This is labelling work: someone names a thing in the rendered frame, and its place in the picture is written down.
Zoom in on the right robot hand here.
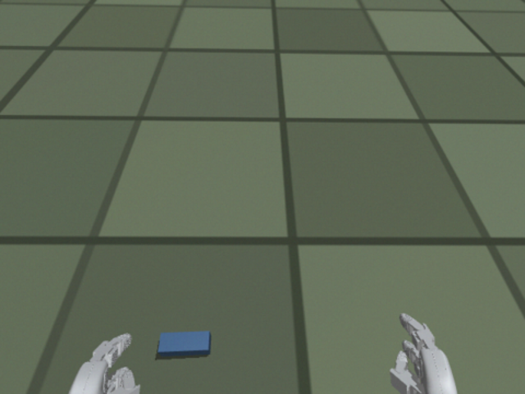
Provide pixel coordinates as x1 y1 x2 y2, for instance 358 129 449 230
390 313 457 394

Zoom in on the carton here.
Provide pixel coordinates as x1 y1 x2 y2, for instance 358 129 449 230
158 331 211 356

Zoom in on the left robot hand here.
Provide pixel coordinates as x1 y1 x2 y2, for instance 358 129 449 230
68 333 140 394

